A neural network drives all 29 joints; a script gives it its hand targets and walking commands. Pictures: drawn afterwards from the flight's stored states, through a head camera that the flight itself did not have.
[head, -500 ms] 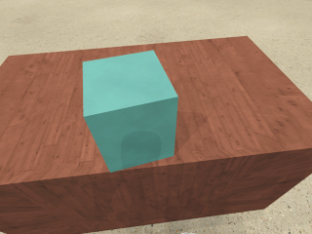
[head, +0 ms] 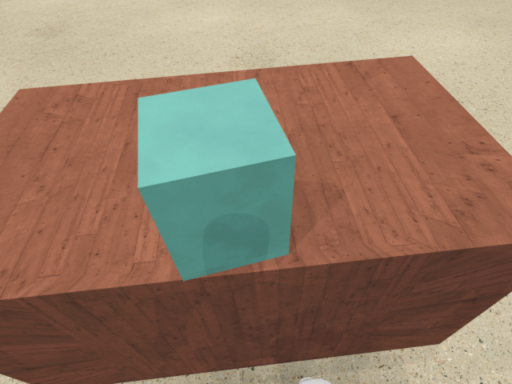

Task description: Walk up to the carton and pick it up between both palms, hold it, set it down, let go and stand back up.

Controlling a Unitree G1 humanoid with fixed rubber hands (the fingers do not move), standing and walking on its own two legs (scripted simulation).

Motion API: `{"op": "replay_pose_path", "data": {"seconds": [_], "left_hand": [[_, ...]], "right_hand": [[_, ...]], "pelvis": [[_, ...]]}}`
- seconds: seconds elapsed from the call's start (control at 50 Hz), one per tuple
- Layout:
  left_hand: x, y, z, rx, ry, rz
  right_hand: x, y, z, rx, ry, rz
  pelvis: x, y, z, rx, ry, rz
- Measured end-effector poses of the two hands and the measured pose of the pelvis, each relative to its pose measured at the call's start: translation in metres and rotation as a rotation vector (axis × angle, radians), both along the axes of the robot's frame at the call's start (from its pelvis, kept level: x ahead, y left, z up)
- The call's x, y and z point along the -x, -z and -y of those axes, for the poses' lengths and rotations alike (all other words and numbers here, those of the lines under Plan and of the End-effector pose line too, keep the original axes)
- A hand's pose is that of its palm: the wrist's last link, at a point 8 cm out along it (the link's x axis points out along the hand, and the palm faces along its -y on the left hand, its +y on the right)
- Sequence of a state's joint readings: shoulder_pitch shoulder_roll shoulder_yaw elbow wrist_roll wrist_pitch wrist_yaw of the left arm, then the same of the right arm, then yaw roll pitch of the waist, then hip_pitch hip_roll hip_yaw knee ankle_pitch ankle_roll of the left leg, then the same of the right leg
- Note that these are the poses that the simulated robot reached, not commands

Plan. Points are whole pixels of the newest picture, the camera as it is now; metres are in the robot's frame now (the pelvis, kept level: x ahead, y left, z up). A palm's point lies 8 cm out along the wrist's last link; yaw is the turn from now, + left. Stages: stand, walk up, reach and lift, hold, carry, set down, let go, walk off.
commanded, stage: reach and lift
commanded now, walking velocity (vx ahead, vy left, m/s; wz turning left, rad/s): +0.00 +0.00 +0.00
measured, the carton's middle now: (218, 181) +0.44 +0.07 +0.08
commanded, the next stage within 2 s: none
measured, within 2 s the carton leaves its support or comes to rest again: neither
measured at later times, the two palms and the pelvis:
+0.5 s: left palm out of the picture +0.12 +0.25 -0.08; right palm (408, 381) +0.15 -0.22 -0.10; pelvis +0.00 -0.03 +0.00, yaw +9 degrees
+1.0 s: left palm (93, 376) +0.17 +0.25 -0.02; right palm (398, 334) +0.20 -0.20 -0.03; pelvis +0.04 -0.03 +0.03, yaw +8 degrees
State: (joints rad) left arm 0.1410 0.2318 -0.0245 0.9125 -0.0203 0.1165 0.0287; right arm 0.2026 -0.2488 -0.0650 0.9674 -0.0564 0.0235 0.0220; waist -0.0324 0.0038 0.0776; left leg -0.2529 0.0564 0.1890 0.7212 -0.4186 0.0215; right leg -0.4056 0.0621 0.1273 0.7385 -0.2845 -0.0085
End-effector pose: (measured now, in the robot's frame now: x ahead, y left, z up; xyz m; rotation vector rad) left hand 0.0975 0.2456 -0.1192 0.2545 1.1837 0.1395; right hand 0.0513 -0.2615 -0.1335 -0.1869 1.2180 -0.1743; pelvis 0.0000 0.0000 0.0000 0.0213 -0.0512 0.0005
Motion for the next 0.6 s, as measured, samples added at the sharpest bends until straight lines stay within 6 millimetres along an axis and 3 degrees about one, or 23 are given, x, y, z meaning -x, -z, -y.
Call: {"op": "replay_pose_path", "data": {"seconds": [0.12, 0.2, 0.26, 0.4, 0.5, 0.6], "left_hand": [[-0.058, -0.003, -0.008, -0.035, -0.008, 0.022], [-0.069, -0.014, -0.005, -0.037, 0.025, 0.052], [-0.056, -0.022, -0.002, -0.031, 0.021, 0.075], [-0.018, -0.032, -0.003, -0.043, -0.041, 0.114], [-0.024, -0.039, -0.008, -0.051, -0.058, 0.171], [-0.048, -0.059, -0.005, -0.042, -0.045, 0.263]], "right_hand": [[-0.085, 0.008, -0.002, -0.011, -0.078, 0.172], [-0.12, -0.003, -0.014, -0.04, -0.051, 0.272], [-0.125, -0.016, -0.025, -0.054, -0.071, 0.304], [-0.102, -0.031, -0.035, -0.049, -0.106, 0.298], [-0.1, -0.034, -0.04, -0.053, -0.107, 0.323], [-0.108, -0.05, -0.043, -0.062, -0.092, 0.395]], "pelvis": [[0.019, 0.027, 0.008, 0.024, -0.089, 0.003], [0.02, 0.032, 0.013, 0.037, -0.095, 0.04], [0.016, 0.026, 0.017, 0.037, -0.102, 0.064], [0.003, 0.009, 0.025, 0.047, -0.137, 0.047], [0.0, 0.005, 0.029, 0.043, -0.151, 0.053], [-0.005, -0.003, 0.031, 0.031, -0.146, 0.072]]}}
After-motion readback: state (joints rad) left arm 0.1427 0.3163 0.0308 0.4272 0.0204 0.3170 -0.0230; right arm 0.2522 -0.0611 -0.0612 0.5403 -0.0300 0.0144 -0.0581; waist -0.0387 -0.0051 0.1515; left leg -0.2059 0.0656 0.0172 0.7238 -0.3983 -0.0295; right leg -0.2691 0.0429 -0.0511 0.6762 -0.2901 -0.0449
